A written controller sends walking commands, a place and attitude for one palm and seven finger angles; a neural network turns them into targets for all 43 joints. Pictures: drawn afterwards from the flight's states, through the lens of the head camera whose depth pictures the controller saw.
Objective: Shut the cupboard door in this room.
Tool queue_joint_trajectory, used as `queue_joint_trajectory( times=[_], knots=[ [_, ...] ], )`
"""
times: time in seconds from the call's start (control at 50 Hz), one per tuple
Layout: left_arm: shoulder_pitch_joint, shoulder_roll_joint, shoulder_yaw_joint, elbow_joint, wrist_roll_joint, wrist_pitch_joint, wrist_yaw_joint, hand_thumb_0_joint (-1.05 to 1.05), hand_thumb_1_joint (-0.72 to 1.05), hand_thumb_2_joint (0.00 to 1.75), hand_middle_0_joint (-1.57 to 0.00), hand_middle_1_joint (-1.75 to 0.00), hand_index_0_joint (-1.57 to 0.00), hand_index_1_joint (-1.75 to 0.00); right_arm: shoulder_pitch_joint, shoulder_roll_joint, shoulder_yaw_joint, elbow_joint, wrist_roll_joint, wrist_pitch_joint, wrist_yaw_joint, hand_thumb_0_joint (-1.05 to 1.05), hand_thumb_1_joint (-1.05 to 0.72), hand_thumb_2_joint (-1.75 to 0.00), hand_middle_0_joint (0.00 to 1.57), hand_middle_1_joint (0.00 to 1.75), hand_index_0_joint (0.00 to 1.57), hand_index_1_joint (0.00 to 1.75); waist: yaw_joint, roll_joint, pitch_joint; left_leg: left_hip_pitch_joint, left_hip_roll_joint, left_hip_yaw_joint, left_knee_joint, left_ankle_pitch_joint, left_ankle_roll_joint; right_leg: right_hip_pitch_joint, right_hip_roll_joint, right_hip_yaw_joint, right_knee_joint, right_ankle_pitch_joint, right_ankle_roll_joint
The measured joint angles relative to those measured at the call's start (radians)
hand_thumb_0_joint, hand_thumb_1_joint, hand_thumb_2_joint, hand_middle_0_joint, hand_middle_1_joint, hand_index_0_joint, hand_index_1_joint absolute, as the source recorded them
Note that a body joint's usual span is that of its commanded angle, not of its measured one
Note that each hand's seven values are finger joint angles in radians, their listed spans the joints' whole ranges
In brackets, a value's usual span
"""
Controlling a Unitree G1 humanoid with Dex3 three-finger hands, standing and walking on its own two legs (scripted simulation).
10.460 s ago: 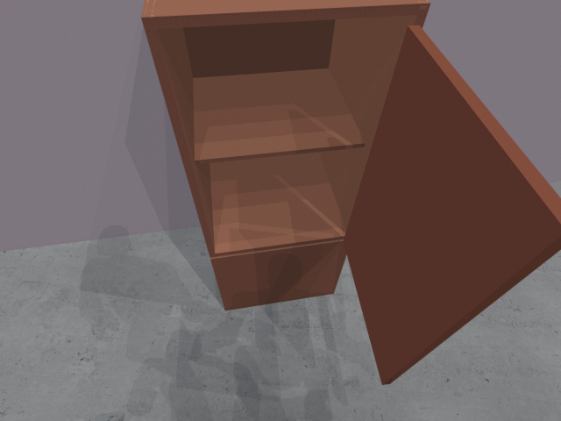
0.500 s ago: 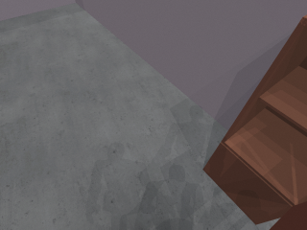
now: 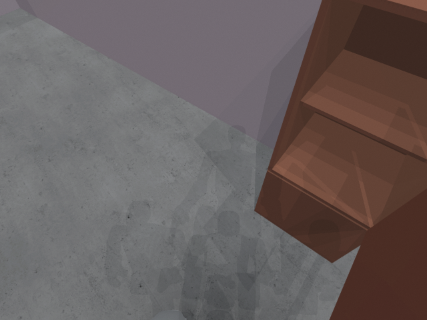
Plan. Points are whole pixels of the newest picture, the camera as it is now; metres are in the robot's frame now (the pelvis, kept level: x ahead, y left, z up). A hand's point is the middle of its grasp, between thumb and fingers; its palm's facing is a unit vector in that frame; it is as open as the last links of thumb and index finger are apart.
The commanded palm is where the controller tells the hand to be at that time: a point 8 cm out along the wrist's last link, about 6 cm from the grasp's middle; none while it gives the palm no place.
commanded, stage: turn or walk to find it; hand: left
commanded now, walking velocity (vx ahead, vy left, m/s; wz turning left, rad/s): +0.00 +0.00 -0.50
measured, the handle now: out of the picture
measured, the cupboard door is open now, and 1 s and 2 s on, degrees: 90 91 87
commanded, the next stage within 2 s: stand and wait in 0.26 s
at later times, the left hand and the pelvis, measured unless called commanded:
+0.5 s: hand (146, 315) +0.14 +0.16 -0.16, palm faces -0.17 -0.96 -0.23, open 7.4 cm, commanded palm none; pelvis +0.02 -0.01 +0.00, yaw -7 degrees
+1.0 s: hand out of the picture +0.06 +0.18 -0.17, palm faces -0.02 -0.97 -0.22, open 7.4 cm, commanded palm none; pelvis +0.02 -0.01 +0.00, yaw -4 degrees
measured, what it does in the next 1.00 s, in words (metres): steps on the spot: left foot, then right foot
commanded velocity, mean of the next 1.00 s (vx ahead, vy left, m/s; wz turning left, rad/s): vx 0.00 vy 0.00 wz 0.08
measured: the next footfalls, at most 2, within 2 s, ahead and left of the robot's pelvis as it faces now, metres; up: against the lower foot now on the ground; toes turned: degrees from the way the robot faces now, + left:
left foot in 0.06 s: +0.06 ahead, +0.13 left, +0.00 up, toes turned -2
right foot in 0.42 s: +0.01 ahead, -0.12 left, +0.00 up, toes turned -11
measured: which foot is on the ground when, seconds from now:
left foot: up 0.00-0.04, down 0.06-1.00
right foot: down 0.00-0.06, up 0.08-0.40, down 0.42-1.00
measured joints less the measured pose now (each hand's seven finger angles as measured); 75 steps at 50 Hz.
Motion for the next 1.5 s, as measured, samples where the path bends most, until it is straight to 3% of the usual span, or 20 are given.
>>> queue_joint_trajectory(
  times=[0.06,0.12,0.18,0.22,0.26,0.36,0.4,0.42,0.46,0.52,0.58,0.64,0.74,0.92,1.18,1.22,1.32,1.38,1.44,1.5],
  knots=[
    [0.0,0.021,0.008,-0.006,-0.009,0.012,-0.001,0.01,0.9,0.9,-0.21,-0.3,-0.2,-0.3,0.011,-0.008,0.003,-0.019,0.002,-0.026,-0.007,0.0,-0.91,-0.89,0.19,0.3,0.21,0.3,-0.006,-0.015,-0.015,0.087,-0.008,0.012,-0.211,0.115,0.022,-0.039,0.012,0.028,0.063,-0.026,0.022],
    [-0.017,0.045,0.02,-0.01,-0.009,0.028,-0.004,0.01,0.9,0.9,-0.2,-0.3,-0.2,-0.3,0.022,-0.006,0.01,-0.03,-0.01,-0.033,-0.008,0.0,-0.91,-0.89,0.2,0.3,0.2,0.3,-0.007,-0.046,-0.011,0.1,-0.01,0.05,-0.206,0.104,0.075,-0.132,0.011,0.024,0.335,-0.203,0.045],
    [-0.026,0.054,0.026,-0.018,-0.002,0.032,-0.015,0.01,0.9,0.9,-0.2,-0.3,-0.2,-0.3,0.04,-0.008,0.017,-0.037,-0.017,-0.032,-0.011,0.0,-0.9,-0.89,0.2,0.3,0.2,0.3,-0.012,-0.04,-0.017,0.129,0.007,0.075,-0.25,0.114,0.084,-0.206,0.0,-0.008,0.589,-0.209,0.067],
    [-0.032,0.056,0.024,-0.025,-0.002,0.03,-0.017,0.01,0.9,0.9,-0.2,-0.3,-0.2,-0.3,0.05,-0.009,0.019,-0.037,-0.019,-0.034,-0.013,0.0,-0.9,-0.89,0.2,0.3,0.2,0.3,-0.017,-0.032,-0.018,0.144,0.016,0.086,-0.278,0.127,0.084,-0.218,-0.018,-0.023,0.645,-0.196,0.078],
    [-0.041,0.054,0.016,-0.029,-0.002,0.027,-0.014,0.01,0.9,0.9,-0.2,-0.3,-0.2,-0.3,0.061,-0.01,0.02,-0.031,-0.021,-0.039,-0.014,0.0,-0.9,-0.89,0.2,0.3,0.2,0.3,-0.028,-0.023,-0.017,0.152,0.022,0.09,-0.294,0.135,0.082,-0.197,-0.037,-0.034,0.602,-0.195,0.082],
    [-0.069,0.026,-0.013,-0.028,-0.005,0.014,-0.008,0.01,0.91,0.9,-0.2,-0.3,-0.2,-0.3,0.092,-0.013,0.019,0.006,-0.022,-0.038,-0.006,0.0,-0.9,-0.89,0.2,0.3,0.2,0.3,-0.05,-0.003,-0.017,0.15,0.029,0.094,-0.279,0.122,0.067,-0.062,-0.064,-0.069,0.268,-0.176,0.076],
    [-0.07,0.013,-0.025,-0.025,-0.007,0.0,-0.008,0.01,0.91,0.9,-0.2,-0.3,-0.2,-0.3,0.109,-0.015,0.017,0.024,-0.017,-0.034,-0.002,0.0,-0.9,-0.89,0.2,0.3,0.2,0.3,-0.052,0.0,-0.022,0.144,0.028,0.102,-0.246,0.1,0.054,0.013,-0.066,-0.086,0.09,-0.067,0.069],
    [-0.066,0.006,-0.032,-0.02,-0.006,-0.012,-0.006,0.01,0.9,0.9,-0.2,-0.3,-0.2,-0.3,0.118,-0.017,0.014,0.033,-0.013,-0.032,0.0,0.0,-0.9,-0.89,0.2,0.3,0.2,0.3,-0.051,0.002,-0.029,0.138,0.029,0.107,-0.219,0.083,0.046,0.045,-0.067,-0.09,0.027,-0.038,0.049],
    [-0.06,-0.024,-0.047,0.002,-0.005,-0.029,0.0,0.01,0.9,0.9,-0.2,-0.3,-0.2,-0.3,0.124,-0.03,0.01,0.056,-0.003,-0.02,-0.002,0.0,-0.9,-0.89,0.2,0.3,0.2,0.3,-0.06,0.039,-0.035,0.122,0.043,0.081,-0.166,0.021,0.036,0.053,-0.049,-0.099,0.035,-0.075,0.021],
    [-0.043,-0.053,-0.063,0.026,-0.006,-0.041,0.004,0.01,0.9,0.9,-0.2,-0.3,-0.2,-0.3,0.133,-0.03,0.012,0.078,-0.001,-0.004,-0.01,0.0,-0.9,-0.89,0.19,0.3,0.2,0.3,-0.062,0.048,-0.054,0.095,0.025,0.041,-0.093,-0.07,0.028,0.07,-0.053,-0.102,0.019,-0.085,0.008],
    [-0.033,-0.067,-0.064,0.051,-0.011,-0.041,0.012,0.01,0.9,0.9,-0.21,-0.3,-0.2,-0.3,0.134,-0.018,0.019,0.093,0.001,-0.009,-0.011,0.0,-0.91,-0.89,0.19,0.3,0.2,0.3,-0.057,0.037,-0.059,0.098,0.018,0.023,-0.111,-0.022,0.024,0.091,-0.055,-0.103,-0.002,-0.075,0.005],
    [-0.025,-0.063,-0.06,0.069,-0.02,-0.04,0.017,0.0,0.91,0.9,-0.21,-0.3,-0.2,-0.3,0.142,-0.009,0.026,0.107,-0.001,-0.025,-0.01,0.0,-0.91,-0.89,0.19,0.3,0.2,0.3,-0.05,0.039,-0.065,0.143,0.026,0.011,-0.241,0.145,0.027,0.1,-0.042,-0.115,0.016,-0.091,0.007],
    [0.003,-0.034,-0.046,0.104,-0.022,-0.026,0.019,0.0,0.92,0.9,-0.21,-0.3,-0.2,-0.3,0.143,0.027,0.036,0.144,-0.005,-0.033,-0.011,0.0,-0.91,-0.89,0.19,0.3,0.2,0.3,-0.032,-0.005,-0.09,0.182,0.021,0.022,-0.279,0.124,0.02,0.125,-0.047,-0.109,0.0,-0.091,0.015],
    [0.042,-0.032,-0.039,0.134,-0.02,-0.022,0.016,0.0,0.91,0.9,-0.2,-0.3,-0.2,-0.3,0.138,0.026,0.033,0.139,-0.004,-0.034,-0.012,0.0,-0.91,-0.89,0.19,0.3,0.2,0.3,-0.026,-0.003,-0.071,0.166,0.005,0.002,-0.292,0.142,0.028,0.121,-0.061,-0.129,-0.014,-0.084,0.016],
    [0.037,-0.011,-0.007,0.064,-0.009,0.002,0.016,0.01,0.9,0.9,-0.2,-0.3,-0.2,-0.3,0.096,-0.009,0.006,0.05,-0.012,-0.01,0.006,0.0,-0.91,-0.89,0.19,0.3,0.2,0.3,-0.02,-0.014,-0.035,0.048,-0.048,-0.067,-0.159,0.106,0.047,0.04,-0.119,-0.196,0.121,-0.15,0.032],
    [0.023,0.0,-0.003,0.048,-0.012,0.006,0.016,0.01,0.9,0.9,-0.2,-0.3,-0.2,-0.3,0.086,-0.01,0.005,0.029,-0.015,-0.017,0.006,0.0,-0.91,-0.89,0.19,0.3,0.2,0.3,-0.023,-0.023,-0.032,0.033,-0.059,-0.075,-0.157,0.111,0.054,0.004,-0.119,-0.172,0.187,-0.174,0.038],
    [-0.047,0.012,-0.003,0.001,-0.013,0.011,0.015,0.01,0.9,0.9,-0.2,-0.3,-0.2,-0.3,0.082,-0.017,0.013,-0.007,-0.023,-0.026,0.004,0.0,-0.9,-0.89,0.2,0.3,0.2,0.3,-0.044,0.003,-0.016,0.022,-0.068,-0.144,-0.223,0.177,0.046,-0.098,-0.057,-0.089,0.441,-0.299,0.052],
    [-0.082,0.005,-0.009,-0.037,-0.019,0.003,0.011,0.01,0.9,0.9,-0.2,-0.3,-0.2,-0.3,0.091,-0.027,0.016,-0.013,-0.028,-0.012,0.009,0.0,-0.9,-0.89,0.2,0.3,0.21,0.3,-0.049,0.029,-0.013,0.018,-0.071,-0.189,-0.26,0.212,0.028,-0.089,-0.039,-0.071,0.372,-0.278,0.059],
    [-0.091,0.001,-0.016,-0.073,-0.024,-0.014,0.008,0.01,0.9,0.9,-0.2,-0.3,-0.2,-0.3,0.109,-0.033,0.013,-0.016,-0.025,0.006,0.018,0.0,-0.9,-0.89,0.2,0.3,0.23,0.3,-0.047,0.04,-0.021,-0.002,-0.084,-0.223,-0.246,0.217,0.001,-0.008,-0.038,-0.064,0.136,-0.138,0.063],
    [-0.074,-0.015,-0.03,-0.081,-0.012,-0.028,0.01,0.01,0.9,0.9,-0.2,-0.3,-0.2,-0.3,0.112,-0.043,-0.005,0.002,-0.02,0.028,0.023,0.0,-0.9,-0.89,0.2,0.3,0.23,0.3,-0.049,0.062,-0.022,-0.069,-0.088,-0.201,-0.038,0.025,0.02,0.019,-0.036,-0.103,0.116,-0.126,-0.017]
  ],
)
